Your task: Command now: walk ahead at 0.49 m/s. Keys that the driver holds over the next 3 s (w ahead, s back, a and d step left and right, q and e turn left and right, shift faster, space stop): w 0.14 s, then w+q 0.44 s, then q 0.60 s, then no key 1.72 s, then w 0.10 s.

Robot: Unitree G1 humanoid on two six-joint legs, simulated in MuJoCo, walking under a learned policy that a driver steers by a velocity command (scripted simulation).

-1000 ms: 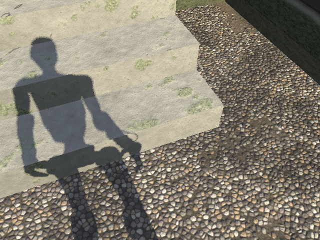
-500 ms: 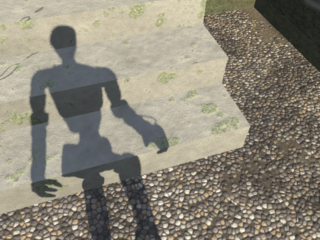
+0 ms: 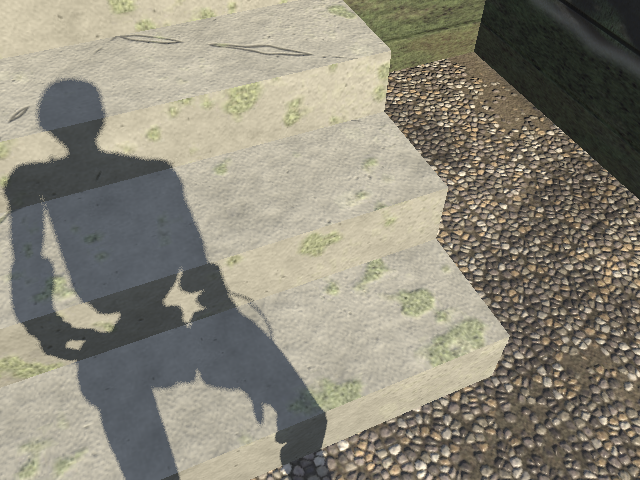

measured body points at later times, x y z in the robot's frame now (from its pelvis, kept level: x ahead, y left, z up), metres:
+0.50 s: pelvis +0.25 -0.06 +0.00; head +0.28 -0.06 +0.45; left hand +0.23 +0.20 -0.14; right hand +0.37 -0.29 -0.15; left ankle +0.31 +0.08 -0.67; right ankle +0.23 -0.13 -0.75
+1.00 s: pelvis +0.49 +0.11 +0.04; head +0.57 +0.14 +0.48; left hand +0.48 +0.39 -0.09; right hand +0.77 -0.01 -0.08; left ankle +0.58 +0.19 -0.58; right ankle +0.38 -0.10 -0.48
